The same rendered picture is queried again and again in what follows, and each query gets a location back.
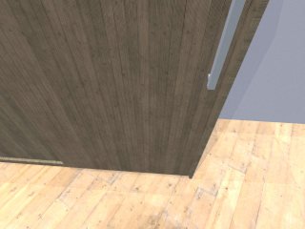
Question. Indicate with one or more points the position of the wardrobe door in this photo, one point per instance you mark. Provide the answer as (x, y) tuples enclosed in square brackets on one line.
[(118, 84), (18, 137)]

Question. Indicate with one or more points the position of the handle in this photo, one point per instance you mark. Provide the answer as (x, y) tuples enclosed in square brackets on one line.
[(225, 42)]

